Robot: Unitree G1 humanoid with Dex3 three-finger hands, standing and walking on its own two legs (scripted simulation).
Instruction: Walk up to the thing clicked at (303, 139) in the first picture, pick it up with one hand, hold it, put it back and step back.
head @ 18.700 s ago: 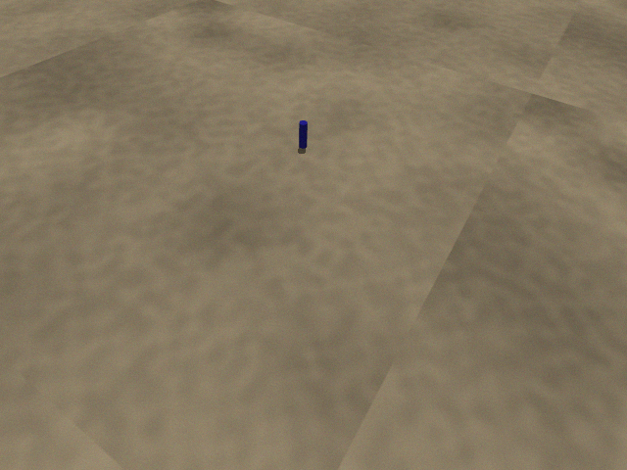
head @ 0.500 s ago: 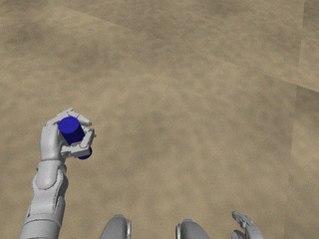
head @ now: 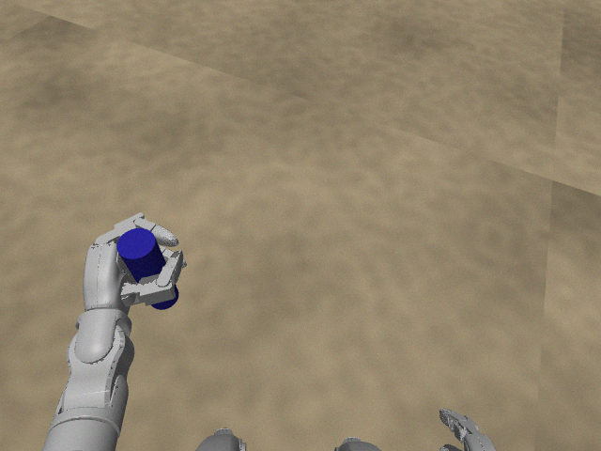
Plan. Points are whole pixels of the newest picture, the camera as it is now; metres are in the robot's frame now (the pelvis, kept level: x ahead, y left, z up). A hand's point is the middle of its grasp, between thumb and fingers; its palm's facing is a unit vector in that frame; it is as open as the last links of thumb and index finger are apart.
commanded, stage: lift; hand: left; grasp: from the side
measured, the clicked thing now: (151, 272) +0.34 +0.19 +0.02
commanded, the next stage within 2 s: hold in 0.04 s
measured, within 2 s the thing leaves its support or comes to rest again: neither
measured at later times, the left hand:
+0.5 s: hand (157, 262) +0.34 +0.17 +0.06, palm faces +0.13 -0.99 -0.02, open 5.3 cm
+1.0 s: hand (158, 266) +0.33 +0.16 +0.07, palm faces +0.13 -0.99 -0.02, open 5.3 cm
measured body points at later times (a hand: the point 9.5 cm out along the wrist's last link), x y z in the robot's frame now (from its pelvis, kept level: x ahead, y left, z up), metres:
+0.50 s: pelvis +0.00 +0.00 +0.01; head +0.05 +0.00 +0.46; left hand +0.33 +0.22 +0.06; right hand +0.13 -0.24 -0.10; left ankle +0.02 +0.13 -0.69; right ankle -0.01 -0.13 -0.69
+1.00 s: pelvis -0.01 +0.00 +0.02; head +0.04 +0.00 +0.47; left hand +0.31 +0.22 +0.07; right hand +0.13 -0.24 -0.09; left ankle +0.02 +0.13 -0.69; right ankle -0.01 -0.13 -0.69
